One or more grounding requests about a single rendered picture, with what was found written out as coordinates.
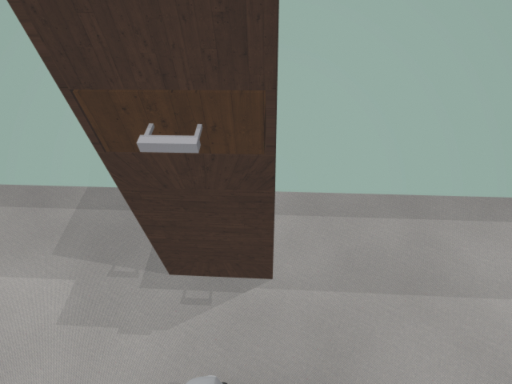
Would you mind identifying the cabinet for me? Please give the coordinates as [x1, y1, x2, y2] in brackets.
[7, 0, 279, 279]

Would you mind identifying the handle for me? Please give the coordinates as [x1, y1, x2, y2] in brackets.
[137, 123, 202, 153]

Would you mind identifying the drawer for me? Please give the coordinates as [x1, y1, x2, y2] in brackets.
[73, 90, 266, 154]

